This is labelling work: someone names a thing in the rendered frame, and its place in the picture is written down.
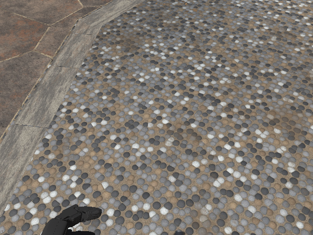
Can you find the left robot hand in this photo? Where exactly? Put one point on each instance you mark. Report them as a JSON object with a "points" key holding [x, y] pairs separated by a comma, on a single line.
{"points": [[69, 217]]}

